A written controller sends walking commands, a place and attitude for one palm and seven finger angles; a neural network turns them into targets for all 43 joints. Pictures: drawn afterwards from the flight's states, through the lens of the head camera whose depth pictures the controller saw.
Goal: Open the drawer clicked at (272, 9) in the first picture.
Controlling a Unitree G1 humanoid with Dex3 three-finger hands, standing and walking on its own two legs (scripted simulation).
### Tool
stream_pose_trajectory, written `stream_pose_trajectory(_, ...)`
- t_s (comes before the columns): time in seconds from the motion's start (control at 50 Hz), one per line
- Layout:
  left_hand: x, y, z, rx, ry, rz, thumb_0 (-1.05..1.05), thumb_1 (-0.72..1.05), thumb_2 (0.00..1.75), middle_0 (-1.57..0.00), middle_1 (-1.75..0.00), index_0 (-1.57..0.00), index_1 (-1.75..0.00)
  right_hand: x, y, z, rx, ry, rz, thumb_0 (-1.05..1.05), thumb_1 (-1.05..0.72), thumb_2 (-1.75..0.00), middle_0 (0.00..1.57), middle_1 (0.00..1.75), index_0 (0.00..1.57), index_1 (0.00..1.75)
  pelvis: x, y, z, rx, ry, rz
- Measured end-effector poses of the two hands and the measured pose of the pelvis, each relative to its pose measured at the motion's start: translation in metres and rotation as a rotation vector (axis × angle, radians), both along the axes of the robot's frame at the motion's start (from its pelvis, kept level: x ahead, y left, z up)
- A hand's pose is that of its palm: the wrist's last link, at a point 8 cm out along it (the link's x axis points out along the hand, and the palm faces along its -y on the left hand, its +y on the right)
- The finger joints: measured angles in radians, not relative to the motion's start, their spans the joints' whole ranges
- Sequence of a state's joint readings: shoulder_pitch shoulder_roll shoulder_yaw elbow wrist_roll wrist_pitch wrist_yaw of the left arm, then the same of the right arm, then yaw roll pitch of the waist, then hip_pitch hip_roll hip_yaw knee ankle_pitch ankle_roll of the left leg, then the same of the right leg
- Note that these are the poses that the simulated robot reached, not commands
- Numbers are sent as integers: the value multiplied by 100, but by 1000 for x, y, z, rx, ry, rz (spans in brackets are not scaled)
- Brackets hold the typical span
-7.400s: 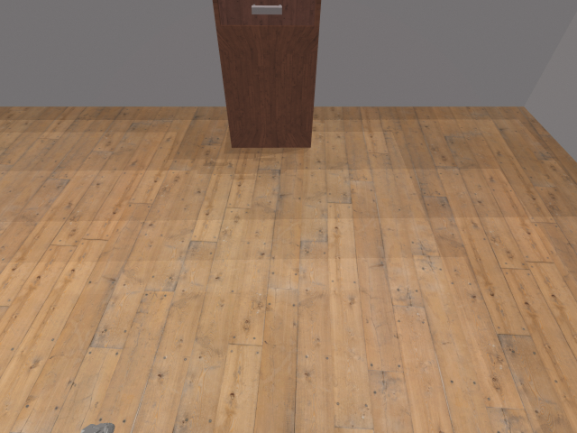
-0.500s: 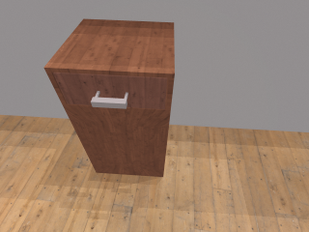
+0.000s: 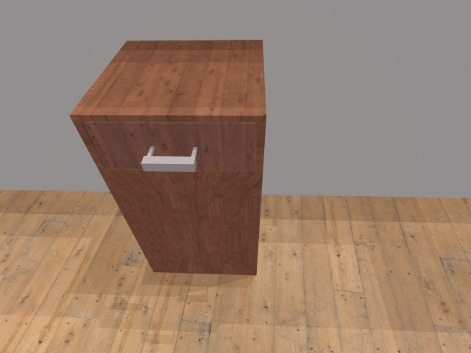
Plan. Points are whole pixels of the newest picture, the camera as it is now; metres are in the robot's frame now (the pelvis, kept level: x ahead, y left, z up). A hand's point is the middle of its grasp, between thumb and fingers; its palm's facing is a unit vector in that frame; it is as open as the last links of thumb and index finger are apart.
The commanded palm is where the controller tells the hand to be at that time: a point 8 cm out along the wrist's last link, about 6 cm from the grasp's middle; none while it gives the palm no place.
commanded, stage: look again from close up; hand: left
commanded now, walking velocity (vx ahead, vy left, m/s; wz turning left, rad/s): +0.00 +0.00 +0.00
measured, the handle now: (171, 157) +0.57 +0.20 -0.01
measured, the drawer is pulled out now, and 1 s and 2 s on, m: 0.00 0.00 0.00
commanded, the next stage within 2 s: shuffle to correct the standing spot in 0.04 s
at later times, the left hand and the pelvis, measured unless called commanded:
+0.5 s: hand out of the picture -0.02 +0.14 -0.19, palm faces +0.05 -0.99 -0.16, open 7.4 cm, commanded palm none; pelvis +0.02 -0.01 -0.01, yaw +1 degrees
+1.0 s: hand out of the picture +0.01 +0.19 -0.18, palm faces +0.05 -0.98 -0.17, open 7.4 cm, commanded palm none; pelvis +0.01 +0.03 +0.00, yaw +0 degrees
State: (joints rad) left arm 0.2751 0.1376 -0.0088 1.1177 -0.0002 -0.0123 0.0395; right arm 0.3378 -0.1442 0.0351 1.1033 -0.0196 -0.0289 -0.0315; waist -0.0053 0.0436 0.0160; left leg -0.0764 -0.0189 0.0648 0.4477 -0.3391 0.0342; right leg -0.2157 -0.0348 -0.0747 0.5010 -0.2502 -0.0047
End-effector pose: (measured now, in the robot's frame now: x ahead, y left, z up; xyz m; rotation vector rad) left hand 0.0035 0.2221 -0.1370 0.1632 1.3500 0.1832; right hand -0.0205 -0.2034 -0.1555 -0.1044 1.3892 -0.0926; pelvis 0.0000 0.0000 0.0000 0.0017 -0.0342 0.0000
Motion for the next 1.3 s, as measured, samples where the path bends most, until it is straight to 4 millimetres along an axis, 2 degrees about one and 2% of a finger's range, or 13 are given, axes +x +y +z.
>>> stream_pose_trajectory(0.24, -21, -15, -6, -40, 65, 17, 0, 92, 90, -20, -30, -20, -30, -18, -7, 2, -13, 69, -7, 0, -91, -90, 19, 30, 20, 30, 1, -4, -1, 3, 0, -2)
stream_pose_trajectory(0.38, -26, -28, -14, -69, 110, 30, 0, 91, 90, -20, -30, -20, -30, -16, -14, -3, -16, 95, -26, 0, -91, -90, 19, 30, 20, 30, 16, -10, -8, 3, 12, -11)
stream_pose_trajectory(0.44, -27, -31, -17, -58, 108, 34, 0, 91, 90, -20, -30, -20, -30, -3, -18, -2, -21, 103, -16, 1, -91, -90, 19, 30, 20, 30, 18, -13, -10, -20, 23, 2)
stream_pose_trajectory(0.54, -31, -28, -24, -81, 110, 46, 0, 91, 90, -20, -30, -20, -30, 41, -19, 3, -67, -13, 9, 1, -91, -90, 19, 30, 20, 30, 19, -4, -11, -44, 9, 24)
stream_pose_trajectory(0.58, -28, -24, -26, -89, 112, 54, 0, 91, 90, -20, -30, -20, -30, 52, -19, 6, -89, -41, 19, 2, -93, -90, 19, 30, 20, 30, 22, 1, -11, -39, 0, 20)
stream_pose_trajectory(0.66, -18, -15, -24, -92, 84, 51, 0, 91, 90, -20, -30, -20, -30, 67, -14, 12, -104, -88, 31, 2, -94, -90, 19, 30, 20, 30, 26, 11, -7, -32, 3, 14)
stream_pose_trajectory(0.72, -9, -8, -22, -88, 58, 46, 0, 91, 90, -20, -30, -20, -30, 70, -10, 14, -108, -106, 33, 2, -94, -90, 19, 30, 20, 30, 26, 16, -6, -26, 0, 12)
stream_pose_trajectory(0.82, 2, 4, -19, -74, 21, 34, 0, 91, 90, -20, -30, -20, -30, 60, -2, 13, -101, -98, 23, 2, -94, -90, 19, 30, 20, 30, 23, 22, -4, -20, -10, 8)
stream_pose_trajectory(0.96, 5, 15, -13, -53, 5, 20, 0, 91, 90, -20, -30, -20, -30, 29, 15, 10, -60, -35, 3, 1, -92, -90, 19, 30, 20, 30, 16, 26, -2, -13, -12, 4)
stream_pose_trajectory(1.14, -12, 12, -10, -59, 39, 22, 0, 91, 90, -20, -30, -20, -30, -8, 31, 8, -16, 51, -24, 1, -91, -90, 20, 30, 20, 30, 9, 28, 0, -10, -6, 2)
stream_pose_trajectory(1.3, -31, -2, -12, -91, 81, 33, 0, 91, 90, -20, -30, -20, -30, -17, 32, 9, -18, 70, -37, 1, -91, -90, 20, 30, 20, 30, 6, 27, 1, -9, -5, -2)
